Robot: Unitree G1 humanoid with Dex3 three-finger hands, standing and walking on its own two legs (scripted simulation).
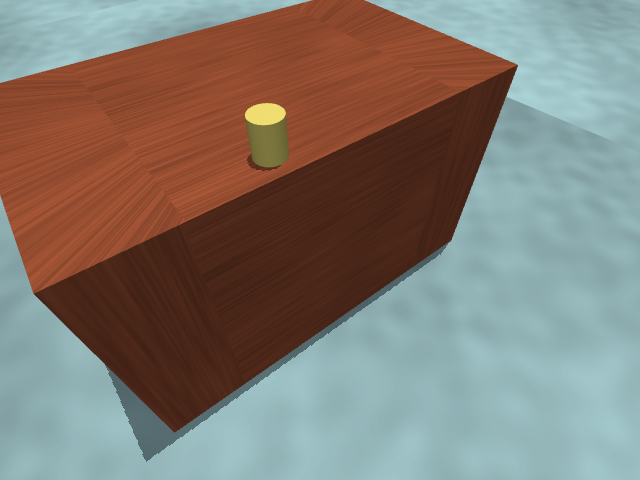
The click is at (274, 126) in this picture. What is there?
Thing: squat round
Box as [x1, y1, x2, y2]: [245, 103, 288, 166]
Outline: 257,104 250,107 245,113 252,159 254,162 262,166 275,166 281,164 288,157 285,111 282,107 276,104
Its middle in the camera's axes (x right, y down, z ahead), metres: -0.11 -0.21 +0.78
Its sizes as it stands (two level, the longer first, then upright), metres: 0.078 0.078 0.098
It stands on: a support 0.75 m high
